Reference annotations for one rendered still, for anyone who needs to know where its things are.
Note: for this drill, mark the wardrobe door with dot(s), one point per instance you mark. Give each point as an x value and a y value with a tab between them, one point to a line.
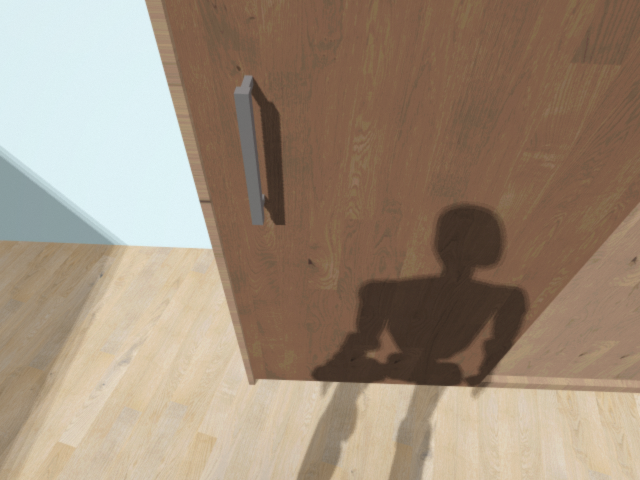
435	172
591	330

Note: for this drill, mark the handle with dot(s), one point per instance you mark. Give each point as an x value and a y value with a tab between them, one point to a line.
245	117

